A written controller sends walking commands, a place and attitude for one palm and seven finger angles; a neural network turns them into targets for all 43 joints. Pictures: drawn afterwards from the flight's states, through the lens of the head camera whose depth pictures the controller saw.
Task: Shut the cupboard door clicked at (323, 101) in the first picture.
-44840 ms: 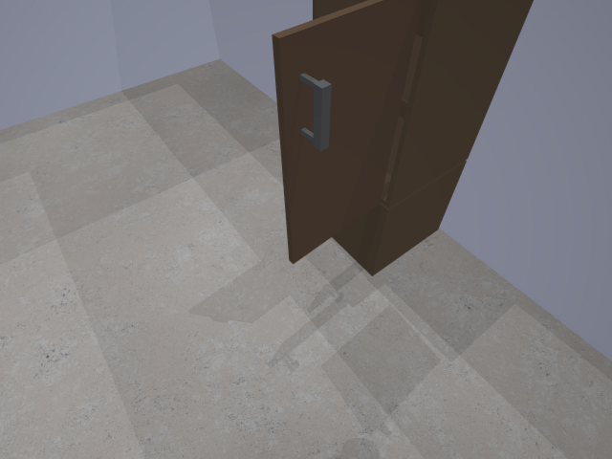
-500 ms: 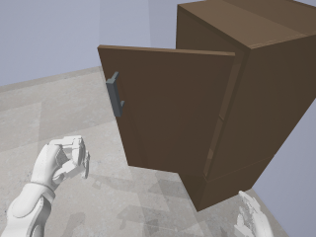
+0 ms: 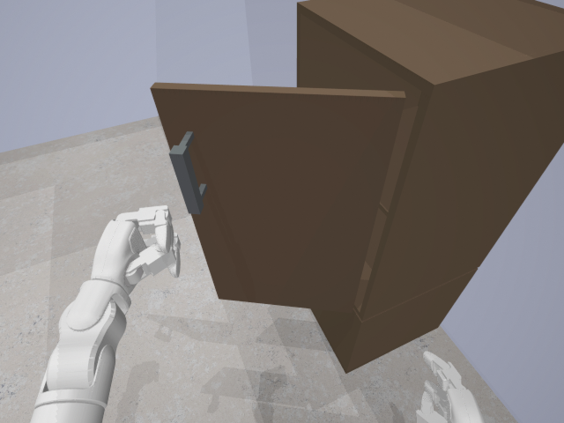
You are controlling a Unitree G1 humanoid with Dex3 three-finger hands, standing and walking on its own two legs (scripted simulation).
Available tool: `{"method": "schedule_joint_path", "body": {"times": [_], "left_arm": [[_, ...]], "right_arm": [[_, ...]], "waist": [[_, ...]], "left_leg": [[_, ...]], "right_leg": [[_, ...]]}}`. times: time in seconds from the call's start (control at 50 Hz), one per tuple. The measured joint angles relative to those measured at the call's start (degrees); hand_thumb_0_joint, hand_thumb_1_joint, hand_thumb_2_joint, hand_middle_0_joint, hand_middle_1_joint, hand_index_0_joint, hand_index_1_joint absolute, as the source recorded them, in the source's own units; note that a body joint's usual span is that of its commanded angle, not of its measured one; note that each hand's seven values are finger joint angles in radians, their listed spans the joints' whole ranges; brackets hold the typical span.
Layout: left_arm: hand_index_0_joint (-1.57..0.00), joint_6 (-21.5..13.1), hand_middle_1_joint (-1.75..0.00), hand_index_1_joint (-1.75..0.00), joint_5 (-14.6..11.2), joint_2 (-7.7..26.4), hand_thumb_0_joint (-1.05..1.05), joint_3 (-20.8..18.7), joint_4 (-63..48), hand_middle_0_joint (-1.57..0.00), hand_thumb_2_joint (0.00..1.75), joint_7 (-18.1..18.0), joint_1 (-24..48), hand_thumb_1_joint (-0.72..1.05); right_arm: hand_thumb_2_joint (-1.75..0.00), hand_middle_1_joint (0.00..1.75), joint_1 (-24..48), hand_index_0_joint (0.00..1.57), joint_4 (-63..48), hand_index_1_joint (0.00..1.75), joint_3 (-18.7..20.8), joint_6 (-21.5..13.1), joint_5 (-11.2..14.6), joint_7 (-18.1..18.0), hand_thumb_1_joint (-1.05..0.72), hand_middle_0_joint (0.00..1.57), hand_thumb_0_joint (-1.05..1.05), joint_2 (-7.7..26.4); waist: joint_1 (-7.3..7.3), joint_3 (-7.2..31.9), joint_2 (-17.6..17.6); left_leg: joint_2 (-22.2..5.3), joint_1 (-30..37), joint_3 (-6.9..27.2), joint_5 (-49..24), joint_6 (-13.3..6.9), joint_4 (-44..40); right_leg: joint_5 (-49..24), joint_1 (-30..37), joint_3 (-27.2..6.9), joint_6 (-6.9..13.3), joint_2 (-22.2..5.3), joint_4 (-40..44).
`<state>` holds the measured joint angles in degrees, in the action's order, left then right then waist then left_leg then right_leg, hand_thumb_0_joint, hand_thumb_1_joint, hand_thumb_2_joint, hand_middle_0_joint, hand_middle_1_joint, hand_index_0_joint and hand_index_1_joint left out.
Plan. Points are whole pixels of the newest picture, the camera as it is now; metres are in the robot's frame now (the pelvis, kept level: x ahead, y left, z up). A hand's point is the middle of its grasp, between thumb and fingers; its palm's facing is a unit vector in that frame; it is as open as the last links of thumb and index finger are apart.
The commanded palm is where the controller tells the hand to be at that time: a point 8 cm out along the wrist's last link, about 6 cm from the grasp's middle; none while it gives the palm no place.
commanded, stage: bring the fist close to the handle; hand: left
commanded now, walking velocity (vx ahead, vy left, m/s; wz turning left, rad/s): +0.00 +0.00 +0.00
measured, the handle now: (192, 173) +0.45 +0.18 +0.13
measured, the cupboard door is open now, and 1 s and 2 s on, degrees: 59 59 45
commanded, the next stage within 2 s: push the door shut along its arc in 0.82 s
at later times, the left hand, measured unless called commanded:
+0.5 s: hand (206, 212) +0.37 +0.14 +0.13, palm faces -0.06 -1.00 -0.03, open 3.1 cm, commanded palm +0.34 +0.19 +0.13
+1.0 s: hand (203, 217) +0.36 +0.14 +0.12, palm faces -0.05 -1.00 -0.04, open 3.1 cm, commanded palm +0.35 +0.19 +0.13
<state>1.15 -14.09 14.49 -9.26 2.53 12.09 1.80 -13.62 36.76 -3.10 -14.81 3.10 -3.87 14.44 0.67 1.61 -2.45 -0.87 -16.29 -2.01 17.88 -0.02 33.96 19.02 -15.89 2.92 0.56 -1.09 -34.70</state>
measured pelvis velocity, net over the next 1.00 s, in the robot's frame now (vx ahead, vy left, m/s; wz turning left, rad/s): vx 0.01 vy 0.00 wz -0.01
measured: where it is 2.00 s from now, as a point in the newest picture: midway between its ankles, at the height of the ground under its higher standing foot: outside the picture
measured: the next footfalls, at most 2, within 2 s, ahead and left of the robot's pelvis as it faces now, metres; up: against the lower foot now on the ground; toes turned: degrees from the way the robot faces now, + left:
none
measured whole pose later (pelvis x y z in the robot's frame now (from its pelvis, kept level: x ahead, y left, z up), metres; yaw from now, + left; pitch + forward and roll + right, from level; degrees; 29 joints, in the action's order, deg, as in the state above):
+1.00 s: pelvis +0.01 +0.00 +0.00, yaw +0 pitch +1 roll +0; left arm -1.5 -11.7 12.9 -7.5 18.8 8.4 15.8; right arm -12.4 36.9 -2.1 -7.8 3.4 -2.8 14.4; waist -0.7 2.0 -2.3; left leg -1.1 -15.9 -2.3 17.8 0.3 32.5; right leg 19.1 -15.9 2.6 0.8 -0.7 -33.7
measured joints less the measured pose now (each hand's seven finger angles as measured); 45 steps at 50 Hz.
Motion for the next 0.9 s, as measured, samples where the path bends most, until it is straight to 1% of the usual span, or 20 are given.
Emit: {"method": "schedule_joint_path", "body": {"times": [0.16,0.26,0.46,0.54,0.64,0.72,0.82,0.9], "left_arm": [[-1.3,-0.53,-1.5,-1.5,0.48,-0.33,0.01,1.02,4.38,-1.3,0.9,-0.4,4.73,0.9],[-1.3,-0.69,-1.5,-1.5,1.17,-0.86,0.01,1.86,7.79,-1.3,0.9,-1.46,8.3,0.9],[-1.3,-1.41,-1.5,-1.5,2.39,-1.6,0.01,2.12,15.08,-1.3,0.9,-3.79,15.13,0.89],[-1.3,-1.96,-1.5,-1.5,2.61,-1.91,0.01,1.58,15.59,-1.3,0.9,-4.05,14.94,0.9],[-1.29,-2.55,-1.5,-1.5,2.67,-2.21,0.01,1.36,14.17,-1.29,0.9,-4.24,12.79,0.9],[-1.3,-2.85,-1.5,-1.5,2.64,-2.2,0.01,1.58,13.26,-1.3,0.9,-4.44,11.67,0.9],[-1.3,-2.94,-1.5,-1.5,2.68,-1.72,0.01,1.91,13.9,-1.3,0.9,-4.6,12.67,0.89],[-1.3,-3.35,-1.5,-1.5,2.28,-2.08,0.01,2.11,13.58,-1.3,0.9,-4.21,12.57,0.9]], "right_arm": [[-0.9,0.3,0.57,0.2,0.46,0.3,0.68,0.96,0.21,-0.12,-0.9,0.2,0.02,0.57],[-0.9,0.3,1.13,0.2,0.54,0.3,0.68,1.93,0.1,0.18,-0.9,0.2,0.02,0.34],[-0.9,0.3,0.63,0.2,0.62,0.3,0.7,4.38,-0.01,1.11,-0.9,0.2,0.02,-0.22],[-0.9,0.3,-0.11,0.2,0.43,0.3,0.94,5.48,-0.03,1.53,-0.9,0.2,0.02,-0.23],[-0.9,0.3,-0.88,0.2,0.11,0.3,1.38,6.31,0.03,1.71,-0.9,0.2,0.02,-0.1],[-0.9,0.3,-0.83,0.2,0.19,0.3,1.51,6.6,0.1,1.47,-0.9,0.2,0.02,0.08],[-0.9,0.3,-0.01,0.2,0.44,0.3,1.52,6.61,0.17,1.11,-0.9,0.2,0.02,0.17],[-0.9,0.3,0.36,0.2,0.29,0.3,1.52,6.41,0.18,1.19,-0.9,0.2,0.02,0.15]], "waist": [[-0.14,-0.05,0.01],[-0.53,0.02,0.19],[-1.29,0.27,0.27],[-1.53,0.66,0.14],[-1.57,0.71,0.03],[-1.45,0.46,-0.01],[-1.29,-0.04,0.04],[-1.16,0.36,-0.15]], "left_leg": [[0.04,-0.45,0.3,0.27,0.04,0.24],[0.05,-0.59,0.11,0.24,0.07,-0.01],[-0.09,-0.89,-0.28,0.25,0.19,-0.46],[-0.24,-0.64,-0.72,0.25,0.23,-0.96],[-0.34,-0.07,-1.0,0.25,0.26,-1.43],[-0.4,0.22,-0.84,0.28,0.29,-1.42],[-0.4,0.24,-0.5,0.16,0.33,-1.29],[-0.33,0.45,-0.49,0.02,0.31,-1.55]], "right_leg": [[0.27,-0.24,0.29,0.02,-0.03,-0.05],[0.32,-0.59,0.09,0.05,-0.04,-0.07],[0.36,-1.22,-0.3,0.15,0.11,0.06],[0.26,-1.24,-0.74,0.18,0.28,0.38],[0.24,-0.86,-1.02,0.19,0.4,0.69],[0.23,-0.42,-0.85,0.21,0.46,0.87],[0.12,-0.18,-0.52,0.3,0.47,0.96],[0.0,0.01,-0.51,0.26,0.41,1.17]]}}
